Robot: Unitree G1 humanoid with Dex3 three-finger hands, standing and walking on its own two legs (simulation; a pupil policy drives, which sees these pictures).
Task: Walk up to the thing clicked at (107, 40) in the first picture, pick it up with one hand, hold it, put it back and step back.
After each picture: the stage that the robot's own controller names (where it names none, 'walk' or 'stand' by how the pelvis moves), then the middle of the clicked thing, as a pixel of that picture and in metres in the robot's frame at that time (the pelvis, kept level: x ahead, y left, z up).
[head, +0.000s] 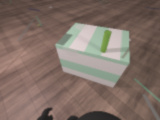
stand; (105, 42) +0.82 -0.11 -0.03
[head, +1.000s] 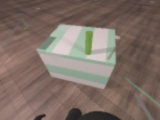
walk; (88, 44) +0.72 +0.10 +0.00
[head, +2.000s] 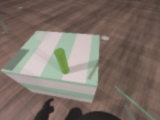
stand; (62, 62) +0.43 +0.26 -0.01
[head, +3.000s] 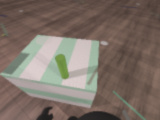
stand; (63, 68) +0.41 +0.25 -0.03
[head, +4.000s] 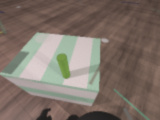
stand; (64, 67) +0.40 +0.24 -0.03
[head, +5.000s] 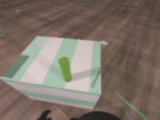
stand; (66, 71) +0.39 +0.22 -0.04
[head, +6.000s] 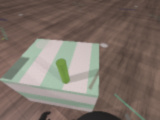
stand; (63, 72) +0.38 +0.24 -0.04
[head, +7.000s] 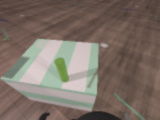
stand; (62, 71) +0.40 +0.25 -0.04
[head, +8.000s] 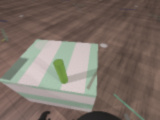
stand; (61, 72) +0.38 +0.26 -0.04
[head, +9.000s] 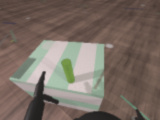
rise first; (69, 72) +0.38 +0.22 -0.03
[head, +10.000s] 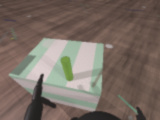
go down; (67, 69) +0.40 +0.24 -0.03
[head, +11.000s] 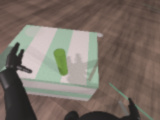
go down; (62, 64) +0.42 +0.21 -0.01
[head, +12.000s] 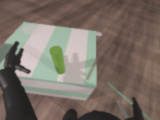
go down; (58, 62) +0.42 +0.22 +0.01
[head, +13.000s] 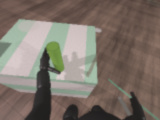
close in; (57, 59) +0.42 +0.23 +0.04
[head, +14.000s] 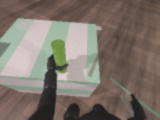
lift; (60, 59) +0.41 +0.20 +0.05
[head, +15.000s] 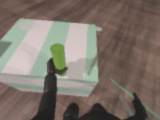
lift; (60, 62) +0.39 +0.20 +0.05
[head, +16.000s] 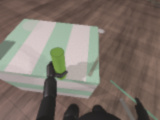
lift; (59, 66) +0.36 +0.21 +0.05
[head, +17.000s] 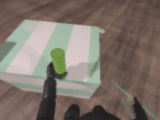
lift; (60, 66) +0.36 +0.20 +0.05
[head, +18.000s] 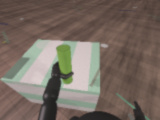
hold; (65, 66) +0.32 +0.17 +0.15
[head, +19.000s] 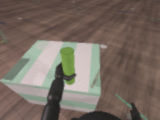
hold; (68, 68) +0.32 +0.16 +0.13
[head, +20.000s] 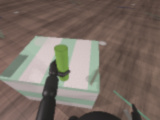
crouch; (62, 64) +0.35 +0.20 +0.11
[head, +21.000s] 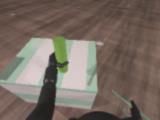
lower; (61, 56) +0.41 +0.21 +0.13
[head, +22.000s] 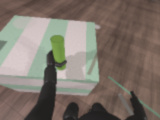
lower; (59, 55) +0.44 +0.20 +0.06
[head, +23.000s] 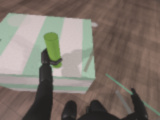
lower; (54, 53) +0.45 +0.21 +0.06
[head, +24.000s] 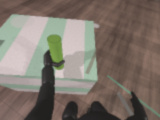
lower; (57, 54) +0.44 +0.21 +0.06
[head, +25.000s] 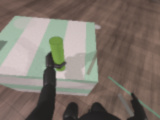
rest; (58, 56) +0.43 +0.20 +0.06
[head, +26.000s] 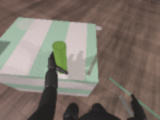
withdraw; (61, 60) +0.41 +0.19 +0.05
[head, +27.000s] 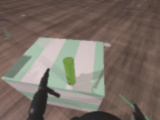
sink last; (70, 72) +0.37 +0.19 +0.01
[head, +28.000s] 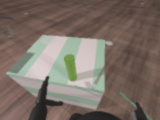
stand; (71, 69) +0.39 +0.19 +0.01
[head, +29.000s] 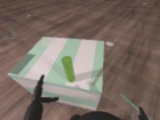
stand; (69, 70) +0.39 +0.21 -0.01
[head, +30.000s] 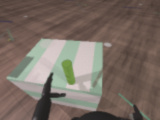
stand; (69, 73) +0.37 +0.20 -0.03
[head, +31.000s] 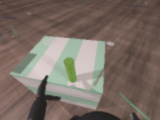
stand; (71, 71) +0.38 +0.21 -0.03
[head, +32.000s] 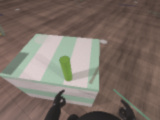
stand; (66, 70) +0.39 +0.21 -0.02
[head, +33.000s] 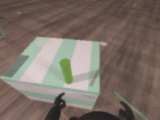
stand; (67, 72) +0.38 +0.21 -0.03
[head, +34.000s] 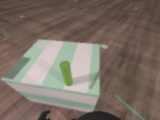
walk; (67, 74) +0.37 +0.21 -0.03
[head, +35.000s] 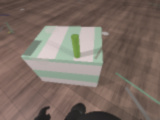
walk; (76, 47) +0.64 +0.21 -0.02
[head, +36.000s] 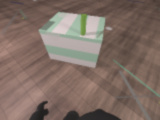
stand; (83, 25) +1.04 +0.18 -0.01
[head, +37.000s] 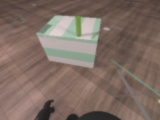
stand; (78, 27) +1.06 +0.22 -0.02
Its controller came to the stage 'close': yes
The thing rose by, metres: 0.19
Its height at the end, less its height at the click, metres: +0.00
